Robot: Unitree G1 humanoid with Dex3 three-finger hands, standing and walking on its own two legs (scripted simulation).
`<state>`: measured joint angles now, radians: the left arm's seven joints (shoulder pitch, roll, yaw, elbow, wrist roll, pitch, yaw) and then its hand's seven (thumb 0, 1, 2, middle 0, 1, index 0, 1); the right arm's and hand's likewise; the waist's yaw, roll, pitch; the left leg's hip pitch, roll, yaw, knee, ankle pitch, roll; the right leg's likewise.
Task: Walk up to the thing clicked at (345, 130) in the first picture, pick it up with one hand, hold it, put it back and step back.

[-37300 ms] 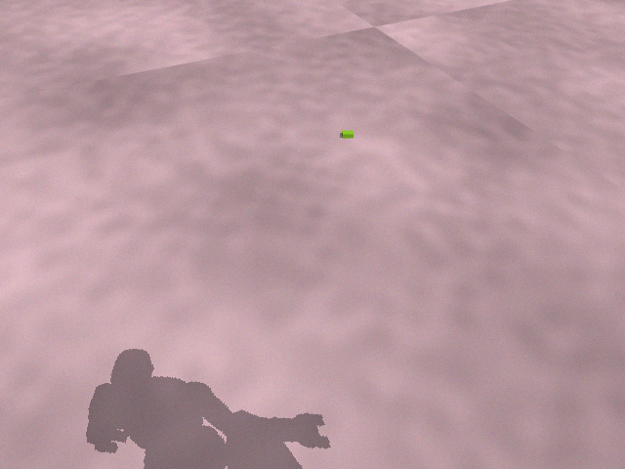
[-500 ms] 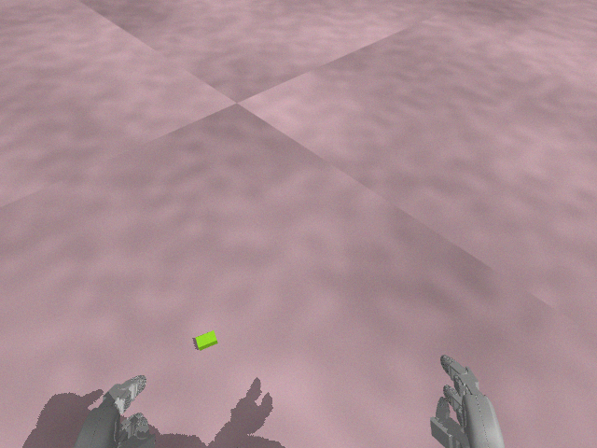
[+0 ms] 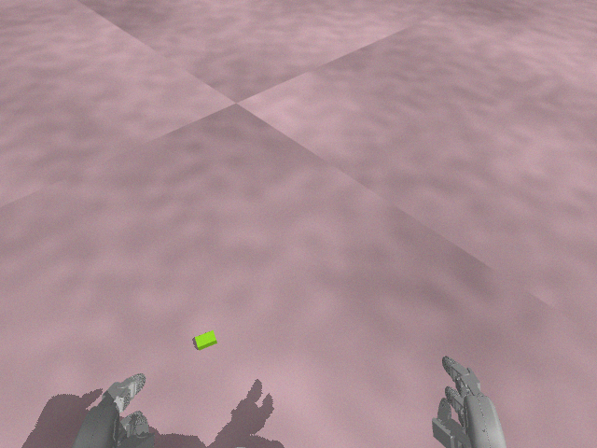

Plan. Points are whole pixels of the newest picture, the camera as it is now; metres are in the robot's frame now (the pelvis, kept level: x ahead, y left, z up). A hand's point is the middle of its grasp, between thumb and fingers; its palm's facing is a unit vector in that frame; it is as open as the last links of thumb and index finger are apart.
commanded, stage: home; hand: left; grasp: from above
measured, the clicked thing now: (206, 340) +0.58 +0.26 -0.70
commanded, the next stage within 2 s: stand in 0.20 s
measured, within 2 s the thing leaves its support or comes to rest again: neither
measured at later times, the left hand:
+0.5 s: hand out of the picture +0.14 +0.22 -0.09, palm faces +0.01 -0.95 -0.32, open 7.4 cm
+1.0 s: hand out of the picture +0.04 +0.24 -0.10, palm faces +0.03 -0.95 -0.32, open 7.4 cm
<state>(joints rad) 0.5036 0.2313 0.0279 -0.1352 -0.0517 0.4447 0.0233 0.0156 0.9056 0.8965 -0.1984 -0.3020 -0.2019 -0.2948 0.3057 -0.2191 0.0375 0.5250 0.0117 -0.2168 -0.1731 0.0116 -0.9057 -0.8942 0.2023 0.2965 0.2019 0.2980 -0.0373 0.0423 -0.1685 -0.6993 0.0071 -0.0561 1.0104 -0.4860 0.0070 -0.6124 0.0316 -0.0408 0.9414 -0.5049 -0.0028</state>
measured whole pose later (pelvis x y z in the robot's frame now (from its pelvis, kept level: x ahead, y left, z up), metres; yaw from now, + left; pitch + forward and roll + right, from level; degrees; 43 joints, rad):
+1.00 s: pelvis -0.01 +0.01 +0.06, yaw -1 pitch -4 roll +0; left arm 0.20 0.27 0.04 1.07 0.03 0.01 0.04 0.01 0.90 0.90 -0.20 -0.30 -0.20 -0.30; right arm 0.15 -0.27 -0.03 1.08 -0.03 -0.01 -0.02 0.00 -0.91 -0.89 0.20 0.30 0.20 0.30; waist 0.02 0.01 0.06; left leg -0.13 -0.03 0.00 0.40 -0.20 0.03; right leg -0.09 -0.02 0.02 0.40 -0.24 0.02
